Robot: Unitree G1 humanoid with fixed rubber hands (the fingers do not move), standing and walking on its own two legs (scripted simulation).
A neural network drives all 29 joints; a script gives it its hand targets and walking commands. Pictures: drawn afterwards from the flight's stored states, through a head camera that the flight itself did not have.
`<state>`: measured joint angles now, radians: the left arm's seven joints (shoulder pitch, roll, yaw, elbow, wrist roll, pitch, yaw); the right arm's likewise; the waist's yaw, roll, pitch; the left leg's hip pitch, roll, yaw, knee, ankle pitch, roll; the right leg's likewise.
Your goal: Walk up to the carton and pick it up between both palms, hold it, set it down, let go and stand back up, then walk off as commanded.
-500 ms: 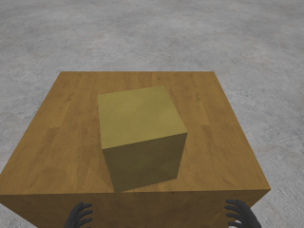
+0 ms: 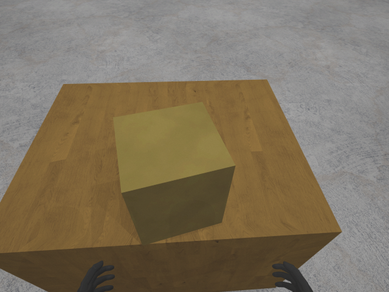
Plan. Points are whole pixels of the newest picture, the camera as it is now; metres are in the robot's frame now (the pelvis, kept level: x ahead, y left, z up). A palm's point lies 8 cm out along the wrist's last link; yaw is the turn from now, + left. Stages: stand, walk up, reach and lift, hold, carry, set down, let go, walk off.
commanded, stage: let go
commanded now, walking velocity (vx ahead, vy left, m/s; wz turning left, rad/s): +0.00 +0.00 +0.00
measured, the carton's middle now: (172, 174) +0.40 +0.08 -0.01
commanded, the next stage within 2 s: stand in 0.54 s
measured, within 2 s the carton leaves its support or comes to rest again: neither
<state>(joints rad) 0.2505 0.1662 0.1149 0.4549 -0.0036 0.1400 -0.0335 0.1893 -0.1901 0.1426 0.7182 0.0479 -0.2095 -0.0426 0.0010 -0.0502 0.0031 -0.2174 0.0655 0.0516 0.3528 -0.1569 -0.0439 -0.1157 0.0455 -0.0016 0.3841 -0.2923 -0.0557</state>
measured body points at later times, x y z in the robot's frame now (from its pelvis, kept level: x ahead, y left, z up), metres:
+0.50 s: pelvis +0.00 +0.00 +0.00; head +0.01 +0.01 +0.45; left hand +0.16 +0.24 -0.09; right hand +0.16 -0.21 -0.08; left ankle +0.01 +0.16 -0.74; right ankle -0.06 -0.08 -0.74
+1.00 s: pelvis -0.01 +0.04 +0.00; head +0.00 +0.07 +0.44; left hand +0.10 +0.31 -0.14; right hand +0.12 -0.23 -0.09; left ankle +0.01 +0.16 -0.74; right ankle -0.06 -0.08 -0.74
